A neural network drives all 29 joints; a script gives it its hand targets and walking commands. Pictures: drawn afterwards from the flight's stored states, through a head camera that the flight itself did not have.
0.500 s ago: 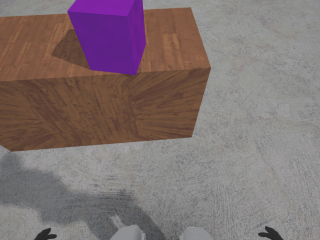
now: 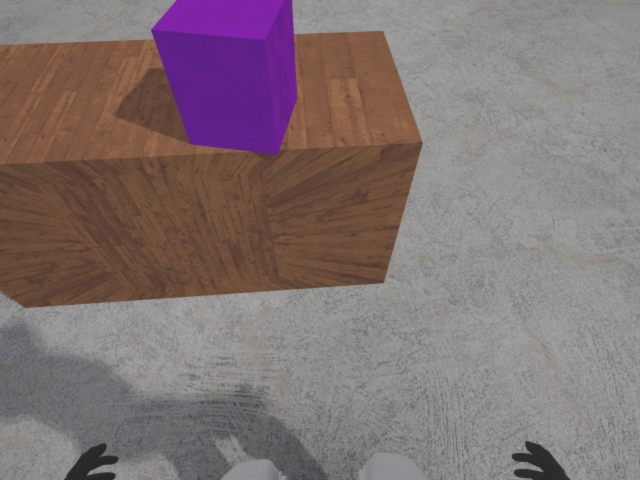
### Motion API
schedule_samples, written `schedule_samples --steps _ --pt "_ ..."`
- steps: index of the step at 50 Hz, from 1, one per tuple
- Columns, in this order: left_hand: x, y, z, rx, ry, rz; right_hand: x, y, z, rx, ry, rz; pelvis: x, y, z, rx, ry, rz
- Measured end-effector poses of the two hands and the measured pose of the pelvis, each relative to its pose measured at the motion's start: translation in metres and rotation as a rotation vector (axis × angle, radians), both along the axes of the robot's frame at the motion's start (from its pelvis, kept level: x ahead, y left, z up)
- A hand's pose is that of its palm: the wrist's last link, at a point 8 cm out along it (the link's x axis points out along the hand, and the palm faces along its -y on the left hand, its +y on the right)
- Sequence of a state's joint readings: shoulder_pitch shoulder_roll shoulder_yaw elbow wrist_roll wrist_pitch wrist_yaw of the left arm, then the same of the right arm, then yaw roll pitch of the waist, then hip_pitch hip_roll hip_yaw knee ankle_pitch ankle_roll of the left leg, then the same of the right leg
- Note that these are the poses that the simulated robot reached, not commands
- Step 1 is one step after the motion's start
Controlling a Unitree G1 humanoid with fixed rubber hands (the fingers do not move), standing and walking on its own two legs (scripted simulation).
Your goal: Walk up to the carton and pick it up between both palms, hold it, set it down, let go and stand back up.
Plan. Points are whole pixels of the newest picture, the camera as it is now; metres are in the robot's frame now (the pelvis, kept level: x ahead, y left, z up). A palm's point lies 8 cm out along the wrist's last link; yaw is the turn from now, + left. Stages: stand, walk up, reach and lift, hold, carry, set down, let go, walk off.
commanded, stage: walk up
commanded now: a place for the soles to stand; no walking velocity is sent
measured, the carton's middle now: (237, 70) +0.86 +0.14 +0.02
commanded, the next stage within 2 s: none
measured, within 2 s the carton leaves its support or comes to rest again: neither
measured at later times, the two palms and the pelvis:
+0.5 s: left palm out of the picture +0.09 +0.31 -0.09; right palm out of the picture +0.09 -0.30 -0.11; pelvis +0.00 +0.00 +0.00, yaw +0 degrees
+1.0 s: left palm (23, 415) +0.21 +0.38 -0.07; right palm (505, 408) +0.19 -0.25 -0.07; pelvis +0.14 +0.06 +0.03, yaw +1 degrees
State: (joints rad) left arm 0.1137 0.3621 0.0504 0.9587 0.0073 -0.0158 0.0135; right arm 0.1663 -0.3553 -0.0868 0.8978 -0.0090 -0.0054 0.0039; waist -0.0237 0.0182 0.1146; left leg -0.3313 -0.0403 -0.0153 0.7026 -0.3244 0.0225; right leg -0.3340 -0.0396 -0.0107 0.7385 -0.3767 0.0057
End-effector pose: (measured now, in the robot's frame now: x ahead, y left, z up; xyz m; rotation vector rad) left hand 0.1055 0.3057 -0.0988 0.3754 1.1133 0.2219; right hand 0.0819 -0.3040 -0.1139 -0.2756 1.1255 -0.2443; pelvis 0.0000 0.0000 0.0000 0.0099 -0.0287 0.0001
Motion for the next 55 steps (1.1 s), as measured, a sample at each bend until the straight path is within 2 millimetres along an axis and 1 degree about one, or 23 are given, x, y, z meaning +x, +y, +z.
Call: schedule_samples --steps 4,12,17,22,24,27,31,34,36,38,41,45,50,55 --pt "0.001 0.000 0.000 -0.006 -0.013 -0.003 -0.002 0.000 0.002 -0.006 -0.011 0.003 -0.004 0.001 0.000 -0.001 -0.004 0.000" --pt "-0.007 0.000 0.000 -0.010 0.007 0.002 -0.004 -0.001 0.004 -0.004 -0.007 0.003 -0.007 0.000 0.002 0.000 -0.001 0.000" --pt "-0.003 0.001 0.001 -0.013 -0.001 -0.001 -0.006 0.001 0.005 -0.006 -0.001 0.001 -0.008 0.002 0.003 -0.002 0.001 0.000" --pt "-0.002 -0.002 0.003 -0.016 -0.008 -0.011 -0.004 -0.001 0.004 0.009 -0.005 0.007 -0.006 -0.001 0.003 0.002 0.003 -0.001" --pt "-0.008 0.000 0.005 -0.018 -0.003 -0.015 0.002 0.000 0.005 0.022 -0.010 0.010 -0.001 -0.001 0.004 0.003 0.012 -0.002" --pt "-0.025 0.011 0.006 -0.012 0.044 0.001 0.014 0.007 0.008 0.029 -0.010 0.020 0.008 0.004 0.007 0.001 0.027 0.002" --pt "-0.045 0.032 0.004 -0.006 0.120 0.035 0.036 0.024 0.011 0.035 -0.011 0.047 0.026 0.020 0.007 -0.014 0.035 0.006" --pt "-0.048 0.053 -0.005 -0.011 0.158 0.050 0.056 0.040 0.012 0.019 -0.022 0.070 0.040 0.036 0.002 -0.032 0.044 0.009" --pt "-0.039 0.065 -0.012 -0.016 0.152 0.055 0.065 0.050 0.011 0.006 -0.035 0.081 0.051 0.047 -0.002 -0.033 0.019 0.016" --pt "-0.022 0.071 -0.011 -0.025 0.120 0.058 0.068 0.056 0.016 0.001 -0.035 0.076 0.063 0.054 0.000 -0.037 -0.014 0.020" --pt "0.009 0.077 -0.001 -0.033 0.071 0.048 0.073 0.060 0.028 -0.012 -0.027 0.059 0.083 0.060 0.011 -0.042 -0.045 0.018" --pt "0.053 0.081 0.013 -0.035 0.028 0.021 0.087 0.060 0.039 -0.020 -0.004 0.052 0.106 0.062 0.021 -0.041 -0.038 0.016" --pt "0.108 0.076 0.024 -0.024 -0.014 -0.006 0.111 0.055 0.039 -0.011 0.021 0.044 0.140 0.057 0.025 -0.029 -0.024 0.014" --pt "0.171 0.060 0.030 0.002 -0.055 -0.043 0.136 0.042 0.024 0.014 0.055 0.024 0.177 0.042 0.019 -0.004 -0.004 0.013"
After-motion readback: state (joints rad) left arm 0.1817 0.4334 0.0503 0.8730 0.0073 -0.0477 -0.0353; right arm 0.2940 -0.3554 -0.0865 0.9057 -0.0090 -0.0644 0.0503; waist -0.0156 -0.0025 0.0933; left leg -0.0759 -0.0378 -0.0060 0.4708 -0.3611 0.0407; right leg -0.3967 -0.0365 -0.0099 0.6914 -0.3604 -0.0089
